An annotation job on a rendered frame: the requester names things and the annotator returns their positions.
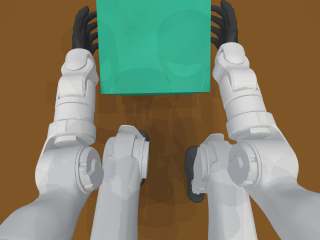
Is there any robot right forearm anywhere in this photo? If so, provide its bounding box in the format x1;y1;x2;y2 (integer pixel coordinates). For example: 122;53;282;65
212;42;299;166

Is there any left robot upper arm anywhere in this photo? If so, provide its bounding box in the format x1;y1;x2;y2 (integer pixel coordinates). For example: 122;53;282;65
0;145;104;240

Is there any robot left forearm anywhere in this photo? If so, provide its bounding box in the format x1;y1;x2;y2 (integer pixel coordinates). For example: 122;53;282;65
35;48;99;188

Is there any robot left thigh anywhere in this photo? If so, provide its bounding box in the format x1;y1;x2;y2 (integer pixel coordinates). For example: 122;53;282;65
90;133;150;240

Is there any robot left hand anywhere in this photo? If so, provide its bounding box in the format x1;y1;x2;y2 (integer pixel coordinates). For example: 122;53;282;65
72;6;99;56

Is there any left robot foot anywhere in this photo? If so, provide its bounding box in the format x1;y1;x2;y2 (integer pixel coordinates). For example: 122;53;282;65
139;130;150;187

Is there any carton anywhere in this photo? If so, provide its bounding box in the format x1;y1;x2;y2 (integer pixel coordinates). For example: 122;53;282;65
96;0;211;96

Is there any robot right hand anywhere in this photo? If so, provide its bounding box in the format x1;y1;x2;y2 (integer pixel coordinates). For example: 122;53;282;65
210;0;238;51

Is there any right robot upper arm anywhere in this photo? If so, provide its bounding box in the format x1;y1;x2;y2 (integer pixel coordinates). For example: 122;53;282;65
227;139;320;240

